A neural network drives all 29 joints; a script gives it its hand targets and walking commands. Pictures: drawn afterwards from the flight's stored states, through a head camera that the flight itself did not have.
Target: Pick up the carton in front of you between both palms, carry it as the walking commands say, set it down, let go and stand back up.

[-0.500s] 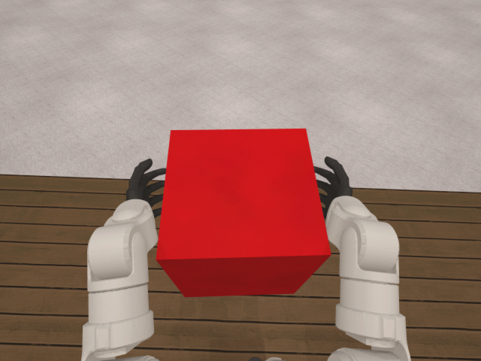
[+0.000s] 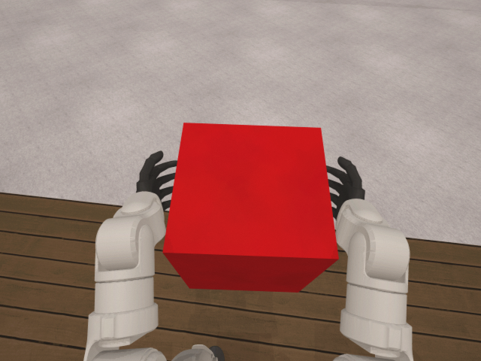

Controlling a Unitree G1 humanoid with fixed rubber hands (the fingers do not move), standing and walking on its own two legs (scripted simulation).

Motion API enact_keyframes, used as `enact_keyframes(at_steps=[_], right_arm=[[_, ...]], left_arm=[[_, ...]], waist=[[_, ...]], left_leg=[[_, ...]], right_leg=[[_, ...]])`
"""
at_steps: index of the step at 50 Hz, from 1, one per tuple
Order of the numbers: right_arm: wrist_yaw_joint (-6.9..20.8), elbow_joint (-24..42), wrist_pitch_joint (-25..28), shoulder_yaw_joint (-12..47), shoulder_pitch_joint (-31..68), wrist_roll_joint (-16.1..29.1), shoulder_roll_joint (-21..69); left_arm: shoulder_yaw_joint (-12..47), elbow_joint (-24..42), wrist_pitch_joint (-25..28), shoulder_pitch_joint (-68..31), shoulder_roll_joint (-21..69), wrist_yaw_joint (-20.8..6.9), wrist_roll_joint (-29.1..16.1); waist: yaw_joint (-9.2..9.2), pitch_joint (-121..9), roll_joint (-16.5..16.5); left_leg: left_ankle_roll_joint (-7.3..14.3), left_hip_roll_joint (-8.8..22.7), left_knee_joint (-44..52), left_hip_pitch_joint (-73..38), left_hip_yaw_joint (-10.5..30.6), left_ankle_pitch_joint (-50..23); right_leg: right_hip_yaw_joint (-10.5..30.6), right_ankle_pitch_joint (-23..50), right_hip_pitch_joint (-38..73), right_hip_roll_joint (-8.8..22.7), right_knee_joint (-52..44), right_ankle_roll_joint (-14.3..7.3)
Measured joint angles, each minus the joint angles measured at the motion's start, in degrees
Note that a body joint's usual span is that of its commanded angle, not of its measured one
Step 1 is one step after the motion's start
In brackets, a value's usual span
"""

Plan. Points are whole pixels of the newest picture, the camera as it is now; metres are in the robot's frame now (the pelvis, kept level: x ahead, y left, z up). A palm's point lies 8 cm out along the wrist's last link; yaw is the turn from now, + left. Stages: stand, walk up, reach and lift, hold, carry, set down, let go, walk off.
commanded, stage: carry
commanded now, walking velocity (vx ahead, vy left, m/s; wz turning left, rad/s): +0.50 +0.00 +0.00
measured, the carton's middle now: (247, 217) +0.34 +0.01 +0.04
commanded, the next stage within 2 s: none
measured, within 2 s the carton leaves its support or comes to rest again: neither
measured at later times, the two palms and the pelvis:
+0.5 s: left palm (196, 95) +0.64 +0.14 +0.09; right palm (329, 99) +0.63 -0.16 +0.09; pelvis +0.31 +0.00 -0.02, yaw +0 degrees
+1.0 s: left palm (214, 45) +0.93 +0.13 +0.07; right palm (315, 49) +0.94 -0.17 +0.06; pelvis +0.62 -0.03 -0.03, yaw +1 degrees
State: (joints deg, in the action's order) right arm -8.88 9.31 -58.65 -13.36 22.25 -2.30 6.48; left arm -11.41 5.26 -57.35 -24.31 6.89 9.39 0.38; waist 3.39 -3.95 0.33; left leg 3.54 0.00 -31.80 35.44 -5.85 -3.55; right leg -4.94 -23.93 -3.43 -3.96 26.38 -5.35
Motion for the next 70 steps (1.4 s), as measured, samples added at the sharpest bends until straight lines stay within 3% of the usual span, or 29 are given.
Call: enact_keyframes(at_steps=[2,5,7,9,17,22,26,29,32,35,40,45,51,54,57,59,60,63,70], right_arm=[[0.01,-1.1,-0.63,0.12,0.59,-0.2,0.09],[0.04,-4.93,-0.52,0.4,1.93,-1.2,0.78],[0.01,-7.06,-1.08,0.6,2.11,-1.32,0.72],[-0.02,-7.79,-1.29,-0.09,0.97,-0.81,0.72],[0.02,-6.77,2.06,-0.26,0.91,2.13,0.07],[0.02,-4.84,2.22,0.68,1.73,2.14,0.36],[0.0,-4.7,1.21,1.39,2.28,1.61,0.18],[0.02,-5.48,-0.11,1.08,2.31,1.56,-1.01],[0.13,-7.5,-0.87,0.59,2.63,2.07,-2.5],[0.08,-8.28,-1.18,-0.34,1.67,1.02,-0.72],[0.18,-6.37,0.55,-1.22,0.98,-0.47,1.76],[0.24,-2.44,1.51,-0.09,-0.58,-0.2,1.31],[0.35,5.24,-0.87,1.16,-6.44,0.38,1.76],[0.64,8.43,-2.66,3.39,-10.12,0.34,1.77],[0.67,8.62,-3.83,6.22,-12.83,0.07,1.2],[0.68,9.03,-5.24,7.26,-14.48,0.18,1.05],[0.69,9.61,-5.72,7.8,-16.02,0.28,0.94],[0.73,12.29,-6.75,9.02,-20.57,0.39,0.82],[0.89,18.52,-6.93,10.64,-25.07,0.72,1.09]], left_arm=[[-0.09,-0.12,-1.0,0.06,-0.41,0.03,0.2],[-0.37,-2.21,-2.15,-0.41,-2.29,-0.02,-0.22],[-0.95,-3.41,-2.6,0.34,-2.11,-0.02,-0.09],[-1.8,-4.18,-2.84,0.94,-0.49,0.03,0.97],[-2.5,-0.25,-0.26,2.14,1.88,-0.27,2.82],[-1.88,3.12,-0.21,2.89,0.91,-0.28,2.06],[-1.61,3.61,-1.35,2.72,0.08,-0.03,1.8],[-1.2,0.89,-1.97,1.34,0.38,-0.03,2.4],[-1.11,-2.74,-1.76,0.02,1.02,0.0,3.14],[-1.67,-3.51,-2.05,1.46,1.01,0.13,2.57],[-2.25,-2.44,-0.15,2.31,0.5,0.12,0.5],[-1.21,-0.43,0.89,2.03,0.29,0.13,-0.46],[0.69,5.71,-1.03,6.7,2.13,0.08,-0.29],[2.78,9.96,-3.29,10.97,1.55,-0.31,-0.17],[3.76,12.39,-5.55,14.59,0.82,-0.36,0.16],[4.91,13.91,-6.66,17.63,0.49,-0.36,0.52],[5.66,14.56,-7.2,19.14,0.39,-0.37,0.7],[7.58,16.67,-8.55,22.78,0.37,-0.54,1.18],[9.53,23.14,-8.4,27.82,0.76,-1.22,1.94]], waist=[[-0.41,-0.68,0.16],[-2.82,-0.99,-2.11],[-4.56,-0.42,-1.32],[-5.7,0.22,-0.66],[-6.52,2.41,-0.21],[-6.71,1.28,-0.63],[-6.97,-0.69,-1.05],[-5.53,-1.8,-0.83],[-3.08,-0.78,0.88],[-1.38,0.39,-0.13],[-0.66,2.33,-0.41],[-0.43,2.06,-0.61],[-0.66,-0.67,-0.06],[-1.05,-1.77,0.09],[-2.61,-2.95,-2.21],[-3.46,-2.8,-1.44],[-3.89,-2.7,-1.22],[-4.79,-2.69,-0.38],[-4.95,-3.37,0.22]], left_leg=[[1.05,-1.5,5.58,-5.26,-1.99,-2.53],[4.05,-3.32,-0.39,-6.82,-2.92,7.61],[4.66,-3.22,-3.05,-7.61,-2.81,11.04],[4.76,-3.42,-2.16,-9.91,-2.45,12.43],[4.2,-3.33,3.41,-19.39,-1.43,17.17],[2.77,-3.42,5.25,-25.8,-0.05,21.88],[1.47,-3.7,4.86,-31.23,1.02,27.39],[0.32,-3.19,-7.17,-31.1,1.36,32.57],[-0.53,-2.88,-32.52,-20.39,4.5,33.89],[-0.37,-2.13,-41.69,-9.92,4.94,29.89],[-1.16,1.94,-32.85,1.57,5.64,22.96],[-2.16,3.6,-21.61,6.25,4.99,13.97],[-1.85,1.44,-0.67,0.91,0.3,0.34],[-0.94,-0.83,8.85,-6.64,-3.35,-4.31],[3.74,-2.63,5.46,-10.05,-5.07,7.04],[4.91,-2.05,3.67,-11.35,-5.33,8.29],[4.73,-2.1,4.07,-12.79,-5.24,9.47],[3.74,-2.21,8.27,-17.93,-4.54,11.81],[2.1,-1.46,16.39,-29.46,-2.85,14.79]], right_leg=[[0.23,-3.72,1.19,-0.27,6.04,0.57],[2.27,-6.63,-6.56,0.89,30.19,2.3],[3.81,-6.05,-14.45,0.45,44.22,2.08],[4.35,-2.8,-21.1,1.7,47.65,1.91],[4.95,8.38,-36.36,7.26,30.91,3.35],[3.32,18.92,-36.47,7.18,17.93,3.32],[0.18,25.24,-31.44,5.11,5.59,1.87],[-2.5,27.28,-24.45,3.24,-0.42,0.13],[-3.33,18.15,-25.06,1.84,7.59,-1.66],[-2.98,15.2,-22.16,1.7,7.29,-1.58],[-2.88,12.41,-16.11,1.18,3.5,-2.22],[-1.8,9.13,-9.71,0.98,-0.1,-1.48],[-0.59,3.46,0.29,0.59,-4.47,0.23],[-0.01,-1.43,4.43,0.52,-0.53,1.35],[1.22,-2.93,-1.88,2.61,21.27,3.65],[2.6,-2.9,-10.02,2.23,36.93,4.06],[2.71,-1.33,-13.36,2.75,40.2,4.04],[2.42,3.02,-21.46,5.33,37.77,4.35],[1.15,14.16,-31.02,9.5,18.08,6.34]])
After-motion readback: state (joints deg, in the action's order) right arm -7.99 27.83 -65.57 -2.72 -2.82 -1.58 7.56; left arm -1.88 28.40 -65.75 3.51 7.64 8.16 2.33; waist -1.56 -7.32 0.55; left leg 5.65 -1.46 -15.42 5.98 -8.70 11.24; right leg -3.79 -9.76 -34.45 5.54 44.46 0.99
